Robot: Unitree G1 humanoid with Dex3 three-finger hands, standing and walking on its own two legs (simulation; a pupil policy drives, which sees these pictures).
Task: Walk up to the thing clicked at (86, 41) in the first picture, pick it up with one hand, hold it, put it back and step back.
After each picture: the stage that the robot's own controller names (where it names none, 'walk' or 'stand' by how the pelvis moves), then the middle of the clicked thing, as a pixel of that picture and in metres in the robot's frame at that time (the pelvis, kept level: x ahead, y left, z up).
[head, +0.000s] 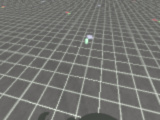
stand; (86, 41) +1.96 +0.09 -0.72
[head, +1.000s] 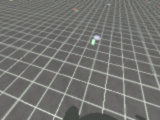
walk; (93, 42) +1.83 +0.02 -0.70
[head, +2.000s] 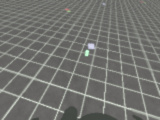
walk; (86, 53) +1.32 +0.06 -0.69
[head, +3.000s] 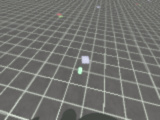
walk; (80, 70) +0.87 +0.12 -0.70
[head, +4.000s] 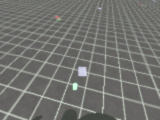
walk; (75, 86) +0.56 +0.15 -0.70
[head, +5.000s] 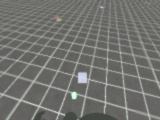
stand; (74, 95) +0.42 +0.15 -0.70
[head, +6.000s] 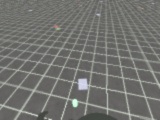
stand; (75, 103) +0.39 +0.16 -0.72
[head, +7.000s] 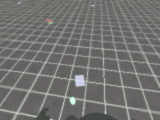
stand; (72, 100) +0.34 +0.19 -0.71
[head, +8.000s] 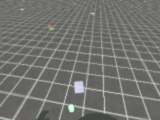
stand; (71, 108) +0.31 +0.19 -0.72
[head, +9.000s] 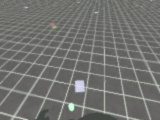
stand; (71, 107) +0.31 +0.19 -0.72
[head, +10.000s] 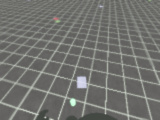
stand; (72, 102) +0.32 +0.18 -0.72
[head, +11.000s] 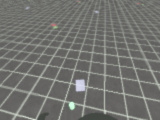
stand; (71, 105) +0.33 +0.20 -0.72
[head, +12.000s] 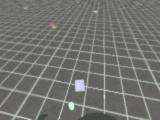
stand; (71, 106) +0.32 +0.20 -0.72
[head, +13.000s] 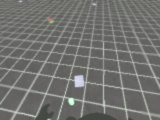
go down; (71, 101) +0.33 +0.21 -0.72
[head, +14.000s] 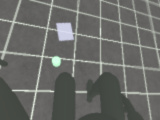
go down; (56, 61) +0.43 +0.20 -0.31
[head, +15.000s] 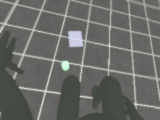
approach; (65, 65) +0.43 +0.17 -0.32
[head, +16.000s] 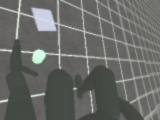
close in; (38, 57) +0.43 +0.20 -0.24
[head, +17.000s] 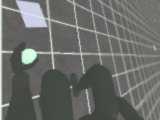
close; (28, 57) +0.43 +0.22 -0.24
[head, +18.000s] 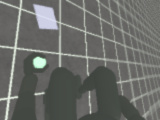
lift; (39, 63) +0.37 +0.21 -0.23
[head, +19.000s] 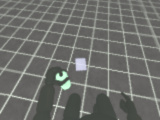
lift; (63, 80) +0.30 +0.17 -0.03
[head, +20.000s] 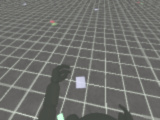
go down; out of the picture +0.15 +0.28 -0.69
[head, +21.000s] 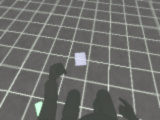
crouch; (39, 108) +0.08 +0.47 -0.53
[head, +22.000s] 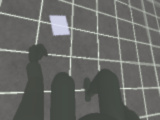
lower; out of the picture -0.02 +0.63 -0.29
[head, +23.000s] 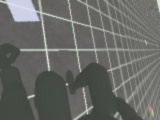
lower; out of the picture -0.24 +0.75 -0.27
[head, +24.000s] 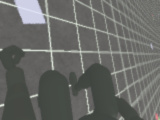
lower; out of the picture -0.39 +0.91 -0.26
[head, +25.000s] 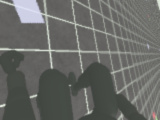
lower; out of the picture -0.53 +1.06 -0.26
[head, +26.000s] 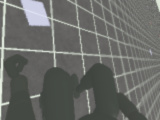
lower; out of the picture -0.66 +1.22 -0.24
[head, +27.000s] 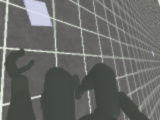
open; out of the picture -0.77 +1.38 -0.23
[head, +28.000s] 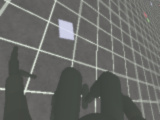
stand; out of the picture -0.84 +1.56 -0.25
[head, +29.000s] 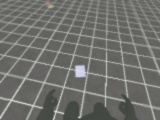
stand; out of the picture -0.78 +1.86 -0.63
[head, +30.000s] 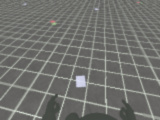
stand; out of the picture -0.85 +2.03 -0.69
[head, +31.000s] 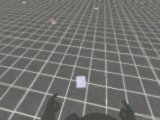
stand; out of the picture -0.97 +2.16 -0.69
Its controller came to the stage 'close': yes
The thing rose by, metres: 0.61
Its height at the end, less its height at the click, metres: -0.02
